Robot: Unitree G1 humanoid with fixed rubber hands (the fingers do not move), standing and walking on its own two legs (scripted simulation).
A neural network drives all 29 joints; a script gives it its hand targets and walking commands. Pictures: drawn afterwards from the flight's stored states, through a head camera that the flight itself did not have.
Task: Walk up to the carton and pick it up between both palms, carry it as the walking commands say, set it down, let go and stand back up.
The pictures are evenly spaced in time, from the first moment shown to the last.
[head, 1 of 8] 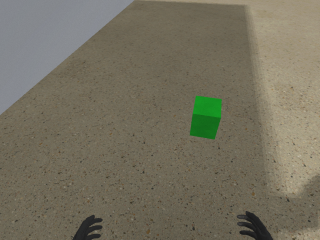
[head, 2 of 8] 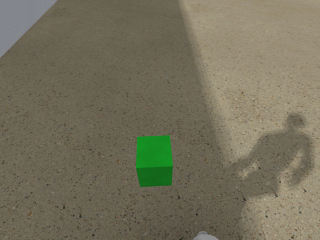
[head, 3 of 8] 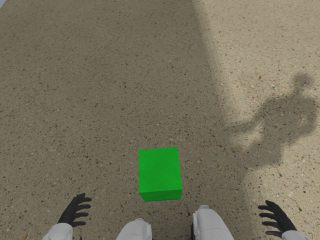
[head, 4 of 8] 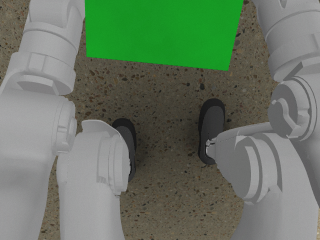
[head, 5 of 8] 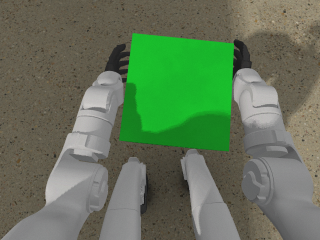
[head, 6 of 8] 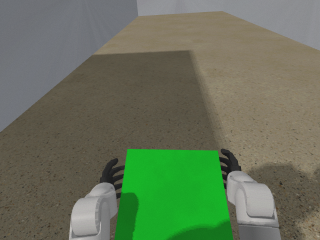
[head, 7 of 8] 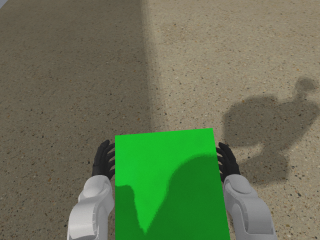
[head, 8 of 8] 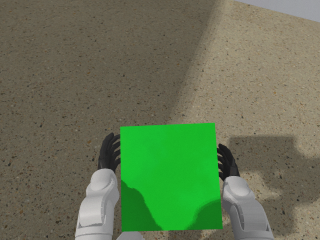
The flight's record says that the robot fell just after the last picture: yes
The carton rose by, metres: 0.67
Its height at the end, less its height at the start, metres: +0.45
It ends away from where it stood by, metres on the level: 10.48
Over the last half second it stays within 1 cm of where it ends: no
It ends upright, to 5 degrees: no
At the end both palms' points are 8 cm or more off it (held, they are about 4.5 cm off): no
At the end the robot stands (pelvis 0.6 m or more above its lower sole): yes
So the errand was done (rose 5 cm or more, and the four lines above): no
